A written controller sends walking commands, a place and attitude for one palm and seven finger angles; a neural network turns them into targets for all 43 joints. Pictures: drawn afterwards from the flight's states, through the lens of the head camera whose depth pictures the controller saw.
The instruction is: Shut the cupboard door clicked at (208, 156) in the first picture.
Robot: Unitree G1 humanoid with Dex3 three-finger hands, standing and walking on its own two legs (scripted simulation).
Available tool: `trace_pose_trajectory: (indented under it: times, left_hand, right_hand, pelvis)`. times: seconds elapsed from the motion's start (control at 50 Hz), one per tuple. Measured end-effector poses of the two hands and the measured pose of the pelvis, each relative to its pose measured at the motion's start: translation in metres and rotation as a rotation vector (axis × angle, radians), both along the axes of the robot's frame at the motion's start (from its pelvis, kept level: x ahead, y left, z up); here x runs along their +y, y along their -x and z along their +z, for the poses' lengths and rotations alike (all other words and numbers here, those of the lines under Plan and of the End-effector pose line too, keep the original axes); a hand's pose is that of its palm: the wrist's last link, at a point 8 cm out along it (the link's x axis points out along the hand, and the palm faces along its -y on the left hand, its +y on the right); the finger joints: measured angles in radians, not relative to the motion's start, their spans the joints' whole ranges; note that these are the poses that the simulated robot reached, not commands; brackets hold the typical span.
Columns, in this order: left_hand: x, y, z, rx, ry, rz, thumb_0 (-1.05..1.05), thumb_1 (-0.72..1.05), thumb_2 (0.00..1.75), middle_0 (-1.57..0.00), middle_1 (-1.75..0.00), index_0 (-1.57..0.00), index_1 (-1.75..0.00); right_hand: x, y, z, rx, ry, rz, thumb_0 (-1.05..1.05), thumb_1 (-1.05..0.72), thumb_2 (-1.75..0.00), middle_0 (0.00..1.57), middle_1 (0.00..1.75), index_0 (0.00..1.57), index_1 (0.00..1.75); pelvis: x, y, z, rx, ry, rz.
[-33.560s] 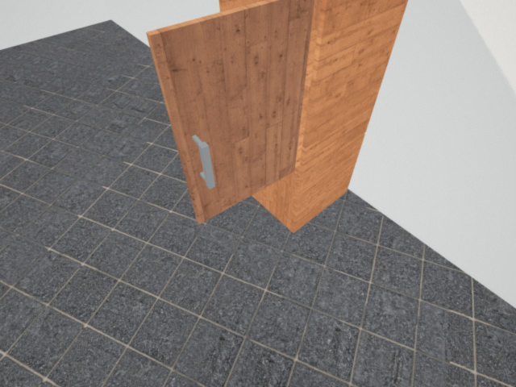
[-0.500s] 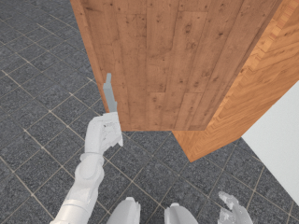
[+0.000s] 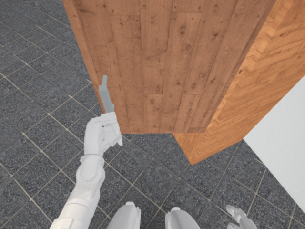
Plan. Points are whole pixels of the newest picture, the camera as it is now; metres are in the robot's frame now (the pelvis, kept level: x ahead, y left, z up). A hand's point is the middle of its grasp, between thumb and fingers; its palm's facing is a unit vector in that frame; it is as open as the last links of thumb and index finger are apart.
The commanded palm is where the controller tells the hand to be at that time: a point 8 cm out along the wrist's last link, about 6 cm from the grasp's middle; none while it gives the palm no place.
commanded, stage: push the door shut along its arc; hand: left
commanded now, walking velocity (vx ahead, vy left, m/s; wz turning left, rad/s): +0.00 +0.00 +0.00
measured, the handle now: (108, 99) +0.47 +0.15 +0.03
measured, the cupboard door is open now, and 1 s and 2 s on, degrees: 65 56 40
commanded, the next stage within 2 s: pull the fist back off the door in 1.98 s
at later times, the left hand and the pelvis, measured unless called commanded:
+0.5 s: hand (122, 117) +0.40 +0.10 +0.03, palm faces -0.08 -1.00 -0.04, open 3.1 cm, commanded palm +0.39 +0.14 +0.03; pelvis +0.00 +0.00 -0.01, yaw +0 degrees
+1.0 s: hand (129, 101) +0.46 +0.08 +0.03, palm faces -0.21 -0.98 -0.06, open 3.1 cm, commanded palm +0.46 +0.12 +0.03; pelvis -0.02 +0.01 -0.02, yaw +0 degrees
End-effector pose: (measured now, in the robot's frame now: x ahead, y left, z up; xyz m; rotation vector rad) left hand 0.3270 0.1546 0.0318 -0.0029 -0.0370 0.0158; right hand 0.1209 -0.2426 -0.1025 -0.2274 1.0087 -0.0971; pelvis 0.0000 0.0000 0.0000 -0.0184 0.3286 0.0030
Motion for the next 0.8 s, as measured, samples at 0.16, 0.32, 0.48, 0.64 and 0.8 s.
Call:
trace_pose_trajectory:
  times: [0.16, 0.32, 0.48, 0.64, 0.8]
  left_hand:
    - [-0.002, -0.011, -0.003, 0.009, -0.018, -0.017, 0.02, 0.90, 0.90, -1.31, -1.50, -1.30, -1.50]
    - [-0.004, -0.031, 0.002, 0.000, -0.039, -0.052, 0.02, 0.90, 0.90, -1.31, -1.50, -1.30, -1.50]
    - [-0.001, -0.057, 0.005, 0.003, -0.041, -0.087, 0.02, 0.90, 0.90, -1.31, -1.50, -1.30, -1.50]
    - [-0.004, -0.066, 0.002, 0.025, -0.044, -0.117, 0.02, 0.90, 0.90, -1.32, -1.50, -1.30, -1.50]
    - [-0.004, -0.085, 0.001, 0.013, -0.063, -0.149, 0.02, 0.90, 0.90, -1.31, -1.50, -1.30, -1.50]
  right_hand:
    - [-0.002, -0.008, -0.002, -0.027, 0.000, 0.001, 0.01, -0.90, -0.89, 0.20, 0.30, 0.21, 0.30]
    - [-0.001, 0.001, -0.005, -0.011, 0.000, -0.015, 0.00, -0.90, -0.89, 0.20, 0.30, 0.21, 0.30]
    - [-0.005, 0.027, -0.012, 0.065, 0.004, -0.056, 0.00, -0.90, -0.89, 0.20, 0.30, 0.21, 0.30]
    - [-0.007, 0.054, -0.015, 0.139, 0.011, -0.088, 0.00, -0.90, -0.89, 0.20, 0.30, 0.21, 0.30]
    - [-0.011, 0.073, -0.019, 0.175, 0.036, -0.103, 0.00, -0.90, -0.89, 0.20, 0.30, 0.21, 0.30]
  pelvis:
    - [-0.001, 0.005, -0.004, 0.009, 0.002, 0.001]
    - [-0.002, 0.005, -0.004, 0.011, 0.000, 0.000]
    - [0.002, 0.004, -0.007, 0.034, 0.005, -0.002]
    - [0.005, 0.005, -0.006, 0.036, 0.006, -0.001]
    - [0.007, 0.012, -0.012, 0.051, 0.016, 0.008]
